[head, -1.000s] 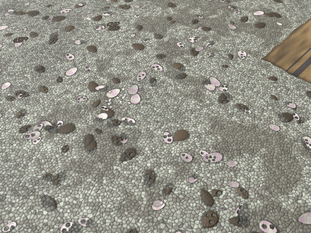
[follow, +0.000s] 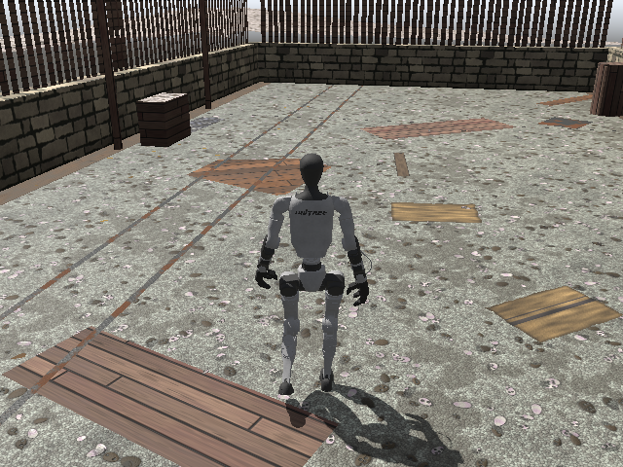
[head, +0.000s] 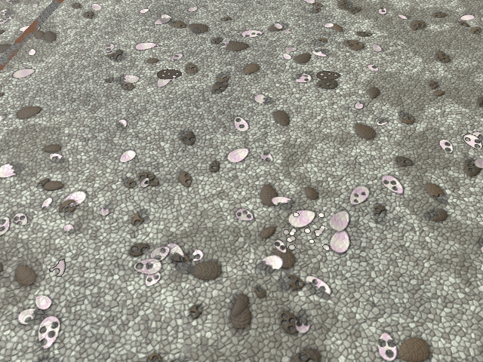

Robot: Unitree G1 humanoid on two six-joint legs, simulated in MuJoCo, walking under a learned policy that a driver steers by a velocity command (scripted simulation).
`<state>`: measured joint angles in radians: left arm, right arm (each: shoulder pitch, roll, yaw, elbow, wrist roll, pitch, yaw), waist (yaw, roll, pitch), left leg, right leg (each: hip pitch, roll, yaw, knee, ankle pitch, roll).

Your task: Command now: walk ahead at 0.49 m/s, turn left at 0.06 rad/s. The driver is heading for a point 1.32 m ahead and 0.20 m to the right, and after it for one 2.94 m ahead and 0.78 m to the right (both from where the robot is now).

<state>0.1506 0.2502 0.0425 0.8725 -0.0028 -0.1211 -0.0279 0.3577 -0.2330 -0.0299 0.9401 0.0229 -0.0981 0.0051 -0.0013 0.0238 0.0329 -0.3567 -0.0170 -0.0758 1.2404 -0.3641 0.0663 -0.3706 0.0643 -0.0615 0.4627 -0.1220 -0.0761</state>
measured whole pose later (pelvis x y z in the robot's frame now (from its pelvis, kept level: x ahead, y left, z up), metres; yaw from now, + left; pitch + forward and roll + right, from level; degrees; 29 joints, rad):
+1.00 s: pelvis +0.55 -0.01 -0.02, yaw -19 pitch +2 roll +1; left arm 0.07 0.25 0.07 0.73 -0.02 -0.05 -0.05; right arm 0.32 -0.26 -0.06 0.93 0.00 -0.06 -0.02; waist -0.03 -0.01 0.05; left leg -0.07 0.09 0.19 0.86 -0.50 -0.02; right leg -0.52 0.03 -0.08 0.66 -0.18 -0.12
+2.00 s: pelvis +0.80 -0.11 +0.01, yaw -7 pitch +2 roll +1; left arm 0.25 0.24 0.06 0.80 0.02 -0.02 0.03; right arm 0.17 -0.31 -0.08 0.71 0.00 0.03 -0.03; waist 0.03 0.04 -0.01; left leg -0.53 -0.12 -0.14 0.99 -0.43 -0.04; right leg -0.28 -0.01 0.03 0.48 -0.24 -0.02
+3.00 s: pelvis +0.99 -0.13 +0.00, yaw -7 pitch +2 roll +0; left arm 0.48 0.23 0.03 0.97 -0.01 -0.07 0.01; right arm -0.02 -0.24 -0.04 0.72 0.03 -0.08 0.05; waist 0.11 0.03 0.03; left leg -0.61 0.04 0.02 0.56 0.02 0.03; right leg 0.15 0.01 -0.01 0.17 -0.35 -0.03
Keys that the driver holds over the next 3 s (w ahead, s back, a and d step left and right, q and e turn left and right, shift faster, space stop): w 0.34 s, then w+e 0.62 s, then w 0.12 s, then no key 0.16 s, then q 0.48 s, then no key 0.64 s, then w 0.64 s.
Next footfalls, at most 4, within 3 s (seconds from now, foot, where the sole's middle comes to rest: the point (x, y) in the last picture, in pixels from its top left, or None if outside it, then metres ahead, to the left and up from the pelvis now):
0.40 left None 0.40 0.16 -0.77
0.96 right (294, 295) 0.66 -0.12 -0.77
1.44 left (260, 214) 0.94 -0.03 -0.77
1.86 right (326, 242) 0.84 -0.23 -0.77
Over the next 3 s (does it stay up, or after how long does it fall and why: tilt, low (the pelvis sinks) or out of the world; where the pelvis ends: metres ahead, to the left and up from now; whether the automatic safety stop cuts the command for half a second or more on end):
stays up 0.99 -0.13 0.00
